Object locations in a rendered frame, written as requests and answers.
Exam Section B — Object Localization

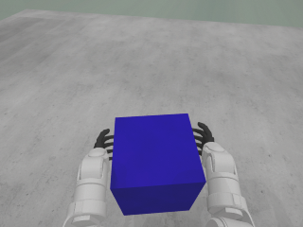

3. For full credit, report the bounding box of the robot left forearm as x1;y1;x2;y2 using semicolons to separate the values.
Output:
62;148;110;227

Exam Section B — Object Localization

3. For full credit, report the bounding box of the robot left hand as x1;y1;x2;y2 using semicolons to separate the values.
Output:
94;129;114;161

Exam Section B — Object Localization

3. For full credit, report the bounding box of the robot right hand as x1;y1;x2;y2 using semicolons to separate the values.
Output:
192;122;215;156

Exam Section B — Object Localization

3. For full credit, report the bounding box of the carton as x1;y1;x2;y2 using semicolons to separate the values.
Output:
110;113;206;216

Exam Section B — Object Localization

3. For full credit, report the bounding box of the robot right upper arm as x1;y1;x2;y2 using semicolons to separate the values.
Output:
205;217;253;227

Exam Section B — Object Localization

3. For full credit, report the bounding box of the robot right forearm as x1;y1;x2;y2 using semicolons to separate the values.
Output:
202;142;256;227

